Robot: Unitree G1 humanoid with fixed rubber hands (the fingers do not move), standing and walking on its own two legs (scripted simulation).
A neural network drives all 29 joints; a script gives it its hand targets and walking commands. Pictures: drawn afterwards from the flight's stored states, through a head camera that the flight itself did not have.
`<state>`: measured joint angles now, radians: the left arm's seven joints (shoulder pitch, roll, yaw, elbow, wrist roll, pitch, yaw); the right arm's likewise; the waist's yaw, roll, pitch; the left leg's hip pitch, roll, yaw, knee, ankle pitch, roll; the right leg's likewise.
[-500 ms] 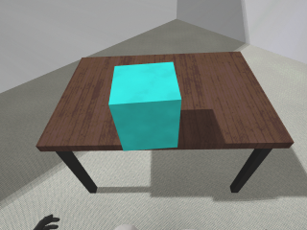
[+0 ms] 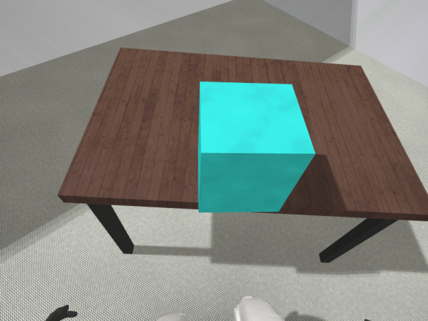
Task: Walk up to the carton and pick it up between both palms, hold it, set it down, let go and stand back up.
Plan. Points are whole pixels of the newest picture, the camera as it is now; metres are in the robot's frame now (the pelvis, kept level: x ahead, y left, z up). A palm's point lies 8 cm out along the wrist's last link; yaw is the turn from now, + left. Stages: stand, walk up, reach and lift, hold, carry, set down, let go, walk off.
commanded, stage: walk up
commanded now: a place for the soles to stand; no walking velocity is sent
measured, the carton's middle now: (242, 152) +0.48 -0.06 -0.02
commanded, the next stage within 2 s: none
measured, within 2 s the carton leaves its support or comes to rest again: neither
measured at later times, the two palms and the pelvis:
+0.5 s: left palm (95, 313) +0.14 +0.21 -0.06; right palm out of the picture +0.14 -0.40 -0.12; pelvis +0.05 -0.10 -0.01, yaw -1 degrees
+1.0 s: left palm (62, 294) +0.18 +0.29 -0.10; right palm (376, 303) +0.17 -0.33 -0.10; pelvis +0.08 -0.01 -0.03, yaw -2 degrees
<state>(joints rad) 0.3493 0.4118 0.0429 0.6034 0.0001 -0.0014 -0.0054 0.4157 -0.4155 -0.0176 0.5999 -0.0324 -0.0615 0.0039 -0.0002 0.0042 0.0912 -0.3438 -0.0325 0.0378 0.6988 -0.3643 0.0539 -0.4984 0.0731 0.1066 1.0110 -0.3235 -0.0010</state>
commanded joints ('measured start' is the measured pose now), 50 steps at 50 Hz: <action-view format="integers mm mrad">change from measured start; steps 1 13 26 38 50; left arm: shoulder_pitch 69 49 141 170 72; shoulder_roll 189 216 283 292 180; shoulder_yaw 54 60 94 90 42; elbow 4 -13 18 20 19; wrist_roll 8 9 1 17 0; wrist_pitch -19 -85 -113 -113 -71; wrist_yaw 34 11 74 93 82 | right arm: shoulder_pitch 77 -68 -50 -177 -18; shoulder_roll -227 -265 -209 -226 -314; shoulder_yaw -132 -138 -122 -125 -152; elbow -32 -63 -9 -37 16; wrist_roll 0 -17 6 0 -5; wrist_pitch -10 -4 89 95 2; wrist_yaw -43 5 27 12 -26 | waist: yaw -66 -16 -12 28 -48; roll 83 101 -132 -66 108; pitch -142 -33 109 74 -16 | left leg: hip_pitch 516 140 -304 -353 260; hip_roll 284 336 72 92 371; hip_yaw -310 -272 -134 -165 -662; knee -230 -219 432 372 -414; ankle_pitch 694 128 72 -31 103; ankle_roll -98 175 -29 -20 -89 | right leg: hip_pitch -259 28 269 337 -190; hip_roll -32 -121 -231 -273 56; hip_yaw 57 -55 468 540 97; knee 84 -322 -685 -587 166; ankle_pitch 19 -170 180 248 -229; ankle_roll -8 -62 37 -48 -2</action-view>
